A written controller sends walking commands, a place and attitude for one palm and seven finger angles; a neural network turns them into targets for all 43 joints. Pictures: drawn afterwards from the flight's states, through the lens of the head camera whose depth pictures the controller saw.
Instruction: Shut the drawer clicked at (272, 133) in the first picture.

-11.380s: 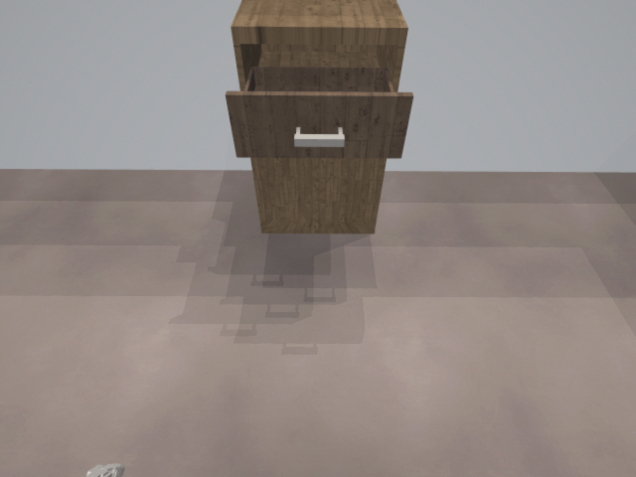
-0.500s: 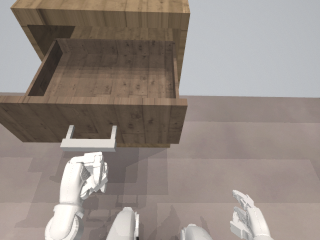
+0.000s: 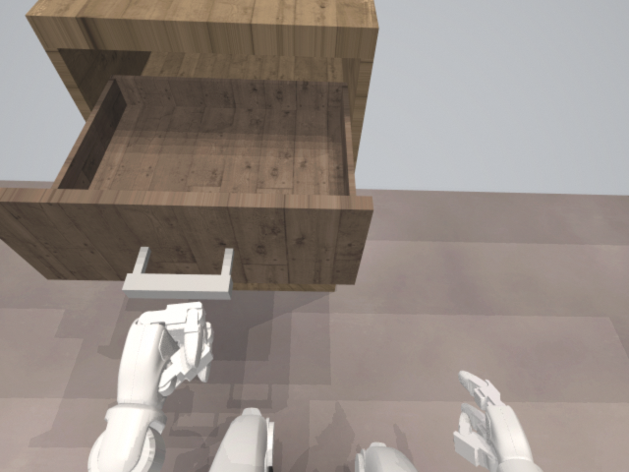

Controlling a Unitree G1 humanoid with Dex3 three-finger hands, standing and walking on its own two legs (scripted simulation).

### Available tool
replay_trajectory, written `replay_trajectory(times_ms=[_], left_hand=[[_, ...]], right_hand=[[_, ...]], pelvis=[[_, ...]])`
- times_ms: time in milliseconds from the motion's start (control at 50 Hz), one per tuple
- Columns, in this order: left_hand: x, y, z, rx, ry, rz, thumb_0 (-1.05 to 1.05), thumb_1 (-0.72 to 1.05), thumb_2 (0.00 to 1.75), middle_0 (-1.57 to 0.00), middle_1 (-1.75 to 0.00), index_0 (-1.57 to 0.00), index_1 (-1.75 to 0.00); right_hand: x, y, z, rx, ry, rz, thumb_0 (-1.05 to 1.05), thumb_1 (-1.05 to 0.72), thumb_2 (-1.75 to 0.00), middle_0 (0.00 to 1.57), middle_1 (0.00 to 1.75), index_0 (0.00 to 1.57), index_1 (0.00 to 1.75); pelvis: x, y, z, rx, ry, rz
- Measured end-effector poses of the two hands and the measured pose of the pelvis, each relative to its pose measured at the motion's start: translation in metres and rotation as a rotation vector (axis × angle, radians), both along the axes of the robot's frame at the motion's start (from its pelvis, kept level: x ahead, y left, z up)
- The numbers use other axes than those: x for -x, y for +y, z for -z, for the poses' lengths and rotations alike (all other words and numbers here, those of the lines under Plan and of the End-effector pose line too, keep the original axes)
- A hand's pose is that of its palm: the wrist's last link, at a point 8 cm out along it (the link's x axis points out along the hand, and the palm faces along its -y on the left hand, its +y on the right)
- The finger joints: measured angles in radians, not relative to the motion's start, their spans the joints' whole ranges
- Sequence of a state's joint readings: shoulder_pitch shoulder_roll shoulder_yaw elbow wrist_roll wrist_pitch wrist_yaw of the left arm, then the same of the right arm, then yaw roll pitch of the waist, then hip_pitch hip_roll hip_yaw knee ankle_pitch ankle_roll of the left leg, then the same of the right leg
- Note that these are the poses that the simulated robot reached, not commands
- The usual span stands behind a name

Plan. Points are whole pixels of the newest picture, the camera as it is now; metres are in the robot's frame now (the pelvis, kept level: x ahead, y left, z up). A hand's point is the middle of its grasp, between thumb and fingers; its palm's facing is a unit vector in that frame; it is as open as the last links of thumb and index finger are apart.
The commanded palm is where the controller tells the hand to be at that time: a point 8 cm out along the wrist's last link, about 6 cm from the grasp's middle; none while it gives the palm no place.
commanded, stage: push the drawer shut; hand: left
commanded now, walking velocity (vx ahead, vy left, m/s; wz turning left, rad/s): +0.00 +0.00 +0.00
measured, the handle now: (183, 271) +0.35 +0.18 +0.05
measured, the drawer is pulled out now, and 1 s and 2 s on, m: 0.30 0.18 0.06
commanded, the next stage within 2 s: none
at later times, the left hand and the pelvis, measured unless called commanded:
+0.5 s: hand (214, 315) +0.29 +0.13 +0.04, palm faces -0.01 -1.00 -0.04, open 2.8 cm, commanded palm +0.30 +0.19 +0.05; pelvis -0.01 +0.00 +0.00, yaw +0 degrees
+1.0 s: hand (222, 247) +0.39 +0.14 +0.04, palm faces +0.00 -1.00 -0.04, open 2.8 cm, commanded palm +0.37 +0.18 +0.05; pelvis -0.01 +0.01 +0.00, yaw -1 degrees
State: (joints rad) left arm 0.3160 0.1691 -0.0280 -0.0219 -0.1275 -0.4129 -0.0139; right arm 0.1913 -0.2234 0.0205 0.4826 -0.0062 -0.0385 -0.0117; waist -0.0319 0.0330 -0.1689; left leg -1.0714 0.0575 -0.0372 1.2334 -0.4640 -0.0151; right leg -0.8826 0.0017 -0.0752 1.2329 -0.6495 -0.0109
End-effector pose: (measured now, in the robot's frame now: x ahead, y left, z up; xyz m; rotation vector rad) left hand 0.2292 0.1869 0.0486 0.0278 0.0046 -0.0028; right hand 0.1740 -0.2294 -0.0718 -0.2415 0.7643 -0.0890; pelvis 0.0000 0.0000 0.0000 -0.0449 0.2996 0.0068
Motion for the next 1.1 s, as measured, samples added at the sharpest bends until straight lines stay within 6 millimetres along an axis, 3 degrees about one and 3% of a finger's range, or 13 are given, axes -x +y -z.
replay_trajectory(times_ms=[160, 440, 920, 1100], left_hand=[[-0.020, -0.002, -0.001, 0.000, -0.013, 0.009, 0.02, 0.90, 0.90, -1.40, -1.60, -1.40, -1.60], [-0.036, 0.001, 0.005, -0.015, -0.033, 0.011, -0.05, 0.84, 0.95, -1.40, -1.60, -1.40, -1.60], [-0.125, 0.008, 0.004, -0.009, -0.023, 0.000, -0.06, 0.79, 0.91, -1.40, -1.60, -1.40, -1.60], [-0.147, 0.004, 0.004, -0.009, -0.020, -0.017, -0.05, 0.82, 0.91, -1.40, -1.60, -1.40, -1.60]], right_hand=[[0.007, -0.002, 0.003, -0.002, 0.024, 0.012, 0.01, -0.90, -0.90, 0.20, 0.30, 0.21, 0.30], [0.027, -0.009, 0.014, 0.024, 0.099, 0.019, 0.01, -0.90, -0.90, 0.20, 0.30, 0.21, 0.30], [0.086, -0.016, 0.019, 0.047, 0.254, 0.108, 0.01, -0.90, -0.90, 0.20, 0.30, 0.21, 0.30], [0.107, -0.016, 0.025, 0.032, 0.338, 0.141, 0.01, -0.91, -0.90, 0.20, 0.30, 0.21, 0.30]], pelvis=[[0.001, 0.000, -0.001, 0.000, -0.001, 0.002], [0.011, -0.001, 0.000, 0.003, -0.006, -0.006], [0.017, 0.008, -0.004, 0.010, 0.017, 0.012], [0.012, 0.011, -0.004, 0.006, 0.038, 0.022]])
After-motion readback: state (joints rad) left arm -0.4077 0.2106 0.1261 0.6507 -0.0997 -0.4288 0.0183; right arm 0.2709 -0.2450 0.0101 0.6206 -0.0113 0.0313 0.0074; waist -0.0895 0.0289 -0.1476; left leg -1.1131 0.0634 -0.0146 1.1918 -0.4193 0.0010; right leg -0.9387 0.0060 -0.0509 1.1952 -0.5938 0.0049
